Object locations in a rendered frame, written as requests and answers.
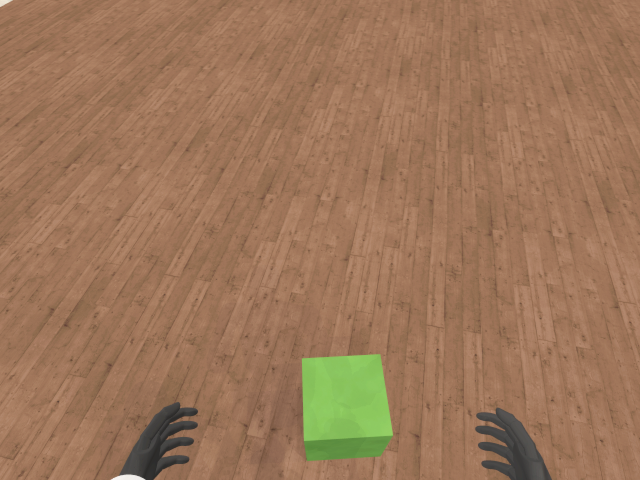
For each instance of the carton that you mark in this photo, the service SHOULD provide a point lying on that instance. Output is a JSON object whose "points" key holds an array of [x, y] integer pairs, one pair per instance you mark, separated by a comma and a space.
{"points": [[345, 407]]}

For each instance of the robot right hand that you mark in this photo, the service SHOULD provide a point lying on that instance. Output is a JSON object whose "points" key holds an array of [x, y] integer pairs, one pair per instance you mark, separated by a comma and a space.
{"points": [[526, 462]]}

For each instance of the robot left hand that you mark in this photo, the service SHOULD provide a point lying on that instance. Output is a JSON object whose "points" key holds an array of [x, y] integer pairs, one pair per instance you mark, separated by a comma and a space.
{"points": [[145, 458]]}

